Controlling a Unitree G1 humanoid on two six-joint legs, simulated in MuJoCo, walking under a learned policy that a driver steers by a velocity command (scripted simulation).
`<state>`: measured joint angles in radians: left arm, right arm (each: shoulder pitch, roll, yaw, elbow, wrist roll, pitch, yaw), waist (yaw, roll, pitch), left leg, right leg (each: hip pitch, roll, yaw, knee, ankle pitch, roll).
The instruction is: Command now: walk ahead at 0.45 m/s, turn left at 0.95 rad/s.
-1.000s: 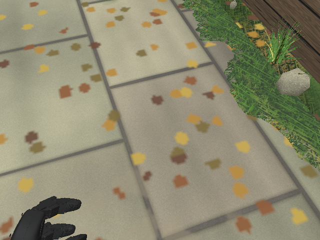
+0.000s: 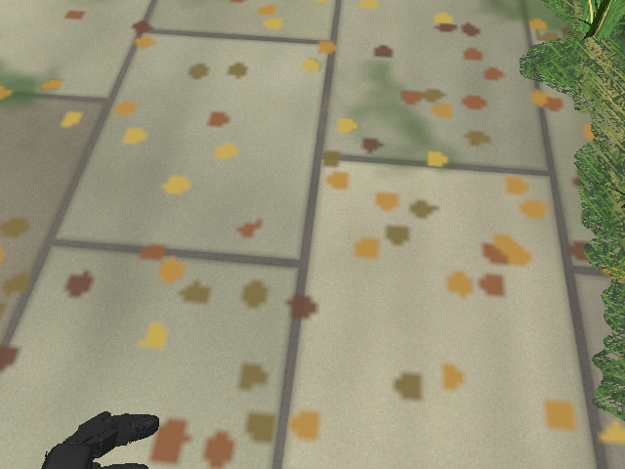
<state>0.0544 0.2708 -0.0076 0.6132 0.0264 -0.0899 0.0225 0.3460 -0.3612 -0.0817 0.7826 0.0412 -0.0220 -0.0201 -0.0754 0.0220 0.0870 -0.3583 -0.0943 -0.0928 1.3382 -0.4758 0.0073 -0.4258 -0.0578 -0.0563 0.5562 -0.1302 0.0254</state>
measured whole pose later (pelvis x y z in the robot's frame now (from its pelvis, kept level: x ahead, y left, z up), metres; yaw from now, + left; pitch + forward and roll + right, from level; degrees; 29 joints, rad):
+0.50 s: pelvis +0.21 -0.01 +0.00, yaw +8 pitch +0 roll +0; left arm 0.14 0.31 0.04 0.79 -0.03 0.03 0.02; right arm 0.07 -0.23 -0.02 0.66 -0.03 0.01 -0.01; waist 0.01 -0.02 0.10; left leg -0.38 0.01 0.12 0.51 -0.14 0.06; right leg -0.48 -0.09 0.00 1.02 -0.50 0.09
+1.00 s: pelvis +0.25 -0.07 +0.02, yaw -17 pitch +3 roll +4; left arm 0.20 0.32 0.08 0.65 -0.02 0.04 0.05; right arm 0.03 -0.31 -0.10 0.73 0.00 0.00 -0.04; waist 0.01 0.02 0.04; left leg -0.55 -0.05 -0.12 0.90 -0.27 -0.09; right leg -0.29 0.08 0.19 0.47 -0.21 -0.07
